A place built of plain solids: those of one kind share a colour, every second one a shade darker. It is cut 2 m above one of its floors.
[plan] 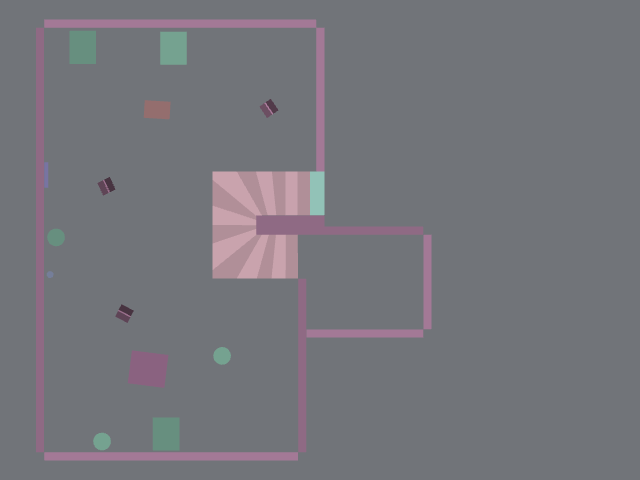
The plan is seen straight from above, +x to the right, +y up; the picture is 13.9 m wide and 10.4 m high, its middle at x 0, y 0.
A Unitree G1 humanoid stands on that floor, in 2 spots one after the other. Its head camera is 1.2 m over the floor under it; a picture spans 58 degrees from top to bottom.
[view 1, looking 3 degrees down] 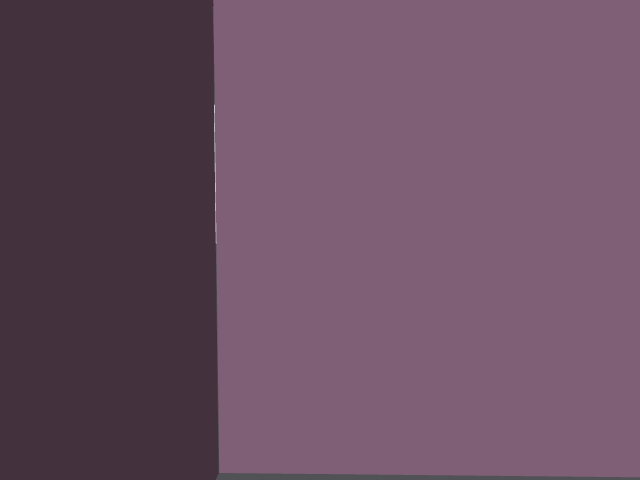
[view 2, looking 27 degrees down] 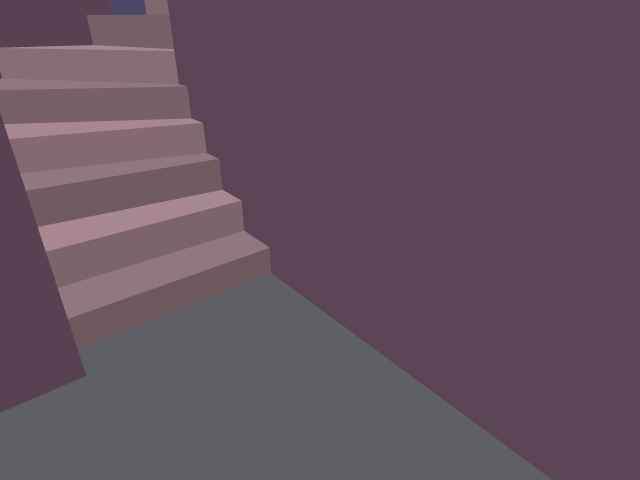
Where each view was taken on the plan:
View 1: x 0.27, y -0.40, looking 1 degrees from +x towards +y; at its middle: wall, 1.97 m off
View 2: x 1.21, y -0.92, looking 141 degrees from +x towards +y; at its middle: wall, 1.85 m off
